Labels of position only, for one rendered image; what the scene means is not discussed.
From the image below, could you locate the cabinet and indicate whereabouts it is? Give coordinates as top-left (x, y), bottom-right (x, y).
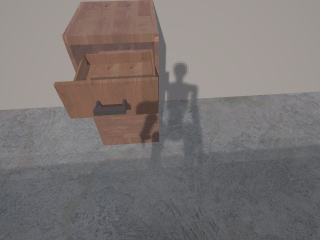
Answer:
top-left (62, 0), bottom-right (160, 146)

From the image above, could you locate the handle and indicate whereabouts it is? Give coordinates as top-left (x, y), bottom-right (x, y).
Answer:
top-left (93, 99), bottom-right (126, 116)

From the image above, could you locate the drawer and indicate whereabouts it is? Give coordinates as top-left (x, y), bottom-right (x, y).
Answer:
top-left (53, 51), bottom-right (159, 119)

